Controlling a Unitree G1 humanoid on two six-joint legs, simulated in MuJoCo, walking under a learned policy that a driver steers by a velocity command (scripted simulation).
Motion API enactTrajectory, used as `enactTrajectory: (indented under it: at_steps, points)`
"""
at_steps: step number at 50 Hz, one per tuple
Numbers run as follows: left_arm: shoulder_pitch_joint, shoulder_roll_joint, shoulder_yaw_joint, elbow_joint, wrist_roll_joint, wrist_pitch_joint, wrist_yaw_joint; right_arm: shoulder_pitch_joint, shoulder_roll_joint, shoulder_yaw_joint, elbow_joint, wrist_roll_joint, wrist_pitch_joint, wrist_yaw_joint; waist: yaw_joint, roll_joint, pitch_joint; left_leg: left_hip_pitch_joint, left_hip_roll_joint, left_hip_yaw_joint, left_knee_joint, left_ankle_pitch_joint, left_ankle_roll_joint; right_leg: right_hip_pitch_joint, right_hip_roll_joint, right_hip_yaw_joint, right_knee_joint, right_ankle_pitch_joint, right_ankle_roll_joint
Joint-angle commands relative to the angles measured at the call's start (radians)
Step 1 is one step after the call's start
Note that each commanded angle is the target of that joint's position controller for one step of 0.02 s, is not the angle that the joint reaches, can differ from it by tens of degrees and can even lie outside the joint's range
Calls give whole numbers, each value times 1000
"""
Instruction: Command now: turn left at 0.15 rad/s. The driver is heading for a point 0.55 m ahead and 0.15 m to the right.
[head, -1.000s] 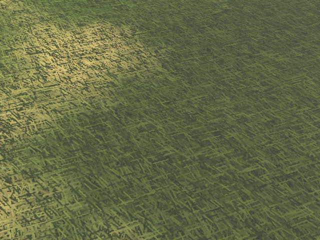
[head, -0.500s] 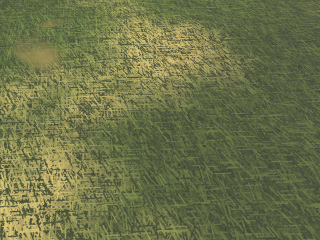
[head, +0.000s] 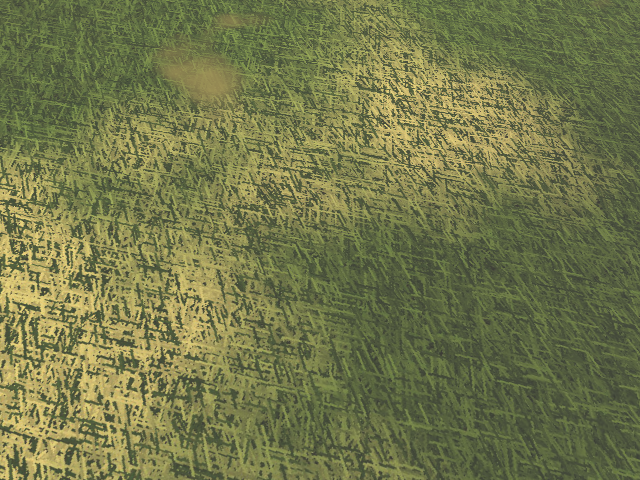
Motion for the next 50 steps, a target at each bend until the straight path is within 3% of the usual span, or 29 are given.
enactTrajectory:
  at_steps: [1, 4, 7, 9, 10, 11, 12, 13, 14, 15, 18, 24, 25, 27, 28, 30, 34, 36, 37, 38, 39, 40, 41, 42, 43, 44, 46, 48, 50]
  points:
    - [3, 101, 30, -40, 3, 1, 15, -40, -155, -39, -37, 4, -36, -8, -9, 197, -97, 95, 241, -210, -164, 458, 178, -69, -11, 51, 114, 52, 23]
    - [14, 58, 15, -29, -3, -2, 14, -59, -123, -31, -13, 5, -36, -12, -10, 188, -110, 103, 206, -164, -155, 424, 172, -5, -10, 36, -31, 108, 30]
    - [-11, 53, 7, -34, -3, -5, 13, -50, -132, -34, 18, 4, -28, -11, -34, 184, -110, 108, 219, -201, -149, 351, 187, 55, 1, 23, -187, 109, 23]
    - [22, 52, 5, -18, -3, -9, 10, -71, -121, -28, 36, 12, -26, -9, -13, 173, -105, 80, 210, -214, -142, 267, 172, 129, 10, 12, -336, 208, 6]
    - [47, 46, 1, -6, 5, -13, 7, -73, -111, -23, 49, 19, -26, -8, 9, 156, -97, 47, 190, -203, -139, 203, 141, 199, 15, 7, -473, 347, -10]
    - [54, 70, 1, -2, 19, -16, 7, -40, -99, -19, 68, 15, -32, -6, 2, 118, -101, 9, 161, -192, -136, 141, 96, 274, -12, 48, -508, 482, -30]
    - [56, 127, 9, -7, 20, -17, 10, -12, -94, -17, 75, -2, -39, -1, -33, 35, -101, -17, 109, -148, -106, 66, 53, 301, -72, 99, -484, 610, -61]
    - [32, 149, 18, 12, 5, -19, 7, 8, -94, -21, 82, -4, -39, 0, -66, -56, -92, 22, 52, -87, -120, 24, 19, 216, -65, 83, -454, 469, -102]
    - [14, 98, 9, 5, 4, -25, 0, -43, -113, -22, 89, -6, -36, -4, -28, -31, -72, 70, 39, -71, -90, 23, -1, 151, -46, 81, -482, 358, -105]
    - [9, 74, 0, 13, 13, -31, 0, -65, -113, -25, 89, 1, -32, -10, -26, -26, -67, 86, 41, -68, -76, 37, 1, 127, -40, 80, -499, 326, -91]
    - [16, 60, -9, 36, 14, -49, 2, -50, -101, -26, 116, 5, -16, -21, -24, -14, -60, 85, 50, -76, -77, 115, 13, 142, -21, 61, -495, 370, -62]
    - [33, 58, -16, 72, 10, -44, 15, -29, -97, -28, 185, 10, -20, -22, -14, 36, -50, 76, 48, -70, -84, 148, 2, 165, -6, 50, -488, 373, -65]
    - [49, 58, -15, 83, 8, -42, 17, -13, -98, -30, 202, 13, -19, -24, -13, 42, -69, 80, 35, -56, -80, 48, 4, 170, 7, 38, -487, 276, -71]
    - [54, 69, -10, 85, -5, -37, 22, 0, -111, -38, 217, 25, -17, -28, -16, 40, -20, 6, 11, -44, -60, -299, 26, 111, 19, 44, -474, -29, -109]
    - [51, 66, -11, 78, -8, -40, 24, 2, -109, -38, 217, 28, -23, -30, -16, 40, 27, -49, 16, -59, -61, -401, 39, 74, 10, 67, -480, -136, -128]
    - [71, 64, -12, 74, -16, -63, 23, 11, -97, -35, 221, 37, -52, -26, -13, 31, 77, -106, 33, -84, -45, -429, 57, 53, -22, 126, -490, -196, -164]
    - [146, 102, 3, 90, -26, -100, 8, -11, -68, -32, 216, 45, -114, -2, -2, -64, 53, -181, 8, -26, 92, -239, 53, 171, -147, 337, -585, -161, -254]
    - [122, 120, 9, 80, -31, -102, 2, 23, -62, -31, 225, 51, -131, 9, -39, -127, 58, -143, 5, 17, 99, -153, 61, 173, -212, 408, -606, -28, -284]
    - [76, 104, 6, 60, -33, -102, -1, 83, -77, -37, 253, 52, -135, 12, -73, -108, 49, -52, 6, 10, 33, -122, 71, 137, -182, 347, -554, 112, -260]
    - [2, 83, -1, 26, -29, -106, -5, 186, -110, -50, 298, 54, -139, 14, -120, -41, 24, 106, 20, -54, -34, -46, 89, 45, -100, 223, -425, 302, -209]
    - [-63, 47, -10, -22, -21, -124, -9, 328, -208, -84, 351, 56, -140, 14, -162, 180, -35, 347, 135, -287, -125, 100, 148, -139, 50, 22, -98, 485, -125]
    - [-58, 33, -13, -38, -5, -143, -8, 426, -234, -89, 374, 45, -135, 22, -185, 340, -78, 571, 306, -565, -196, 311, 234, -415, 120, 2, 183, 70, -76]
    - [-37, 55, -7, -31, -32, -149, -15, 386, -148, -60, 361, 25, -135, 25, -144, 211, -50, 579, 358, -566, -171, 366, 260, -530, 78, 80, 319, -46, -96]
    - [-39, 42, -11, -30, -53, -150, -23, 354, -113, -48, 348, 19, -136, 26, -124, 146, -20, 579, 349, -496, -172, 382, 254, -601, 43, 95, 385, -4, -121]
    - [-57, 26, -15, -36, -59, -146, -29, 340, -103, -41, 347, 21, -132, 23, -114, 103, 9, 576, 344, -412, -192, 398, 233, -663, 14, 88, 394, 54, -136]
    - [-78, 14, -15, -43, -52, -142, -34, 326, -82, -31, 349, 23, -124, 19, -104, 84, 30, 544, 326, -328, -220, 433, 196, -670, -17, 88, 348, 119, -143]
    - [-77, -17, -22, -56, -39, -130, -53, 286, -57, -17, 342, 16, -111, 8, -76, 125, 31, 420, 265, -189, -288, 439, 148, -562, -32, 48, 241, 237, -128]
    - [-131, -44, -36, -88, -24, -121, -66, 209, -81, -14, 314, 12, -110, -10, -65, 117, 52, 226, 198, -56, -359, 387, 128, -389, -11, -12, 35, 398, -92]
    - [-215, -69, -50, -127, -18, -115, -66, 233, -131, -22, 320, 15, -121, -23, -88, 125, 64, 119, 187, 4, -432, 335, 124, -224, 16, -60, -156, 526, -81]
